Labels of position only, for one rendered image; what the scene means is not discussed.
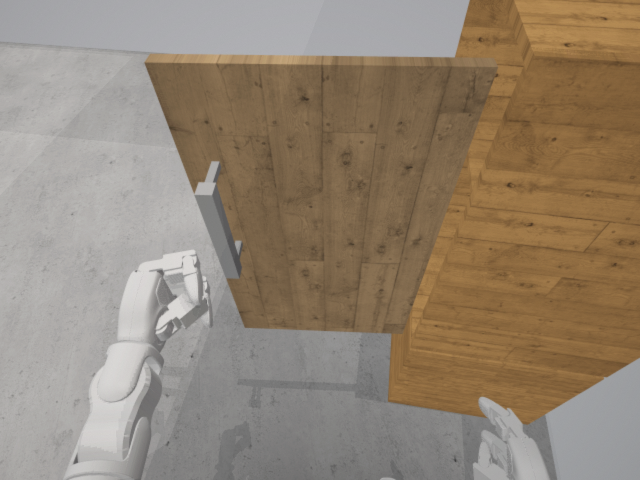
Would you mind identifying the left robot forearm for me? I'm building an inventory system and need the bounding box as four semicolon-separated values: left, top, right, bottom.
63;341;164;480

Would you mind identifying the right robot hand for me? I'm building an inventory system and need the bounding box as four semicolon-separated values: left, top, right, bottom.
473;397;552;480

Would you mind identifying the left robot hand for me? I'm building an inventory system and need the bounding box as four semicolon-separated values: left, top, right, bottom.
117;250;213;353

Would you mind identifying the handle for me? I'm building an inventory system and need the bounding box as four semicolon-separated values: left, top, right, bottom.
194;161;243;279

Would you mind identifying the cupboard door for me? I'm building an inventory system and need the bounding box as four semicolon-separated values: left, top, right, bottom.
144;54;498;334

